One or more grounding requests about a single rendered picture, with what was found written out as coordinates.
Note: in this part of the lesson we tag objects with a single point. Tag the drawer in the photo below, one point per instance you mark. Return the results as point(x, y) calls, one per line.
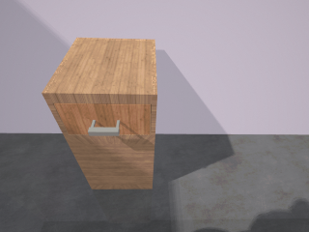
point(134, 118)

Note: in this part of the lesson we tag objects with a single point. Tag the handle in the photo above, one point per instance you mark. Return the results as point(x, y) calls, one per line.
point(104, 131)

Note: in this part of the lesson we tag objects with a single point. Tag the cabinet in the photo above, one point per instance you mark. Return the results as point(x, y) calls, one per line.
point(112, 71)

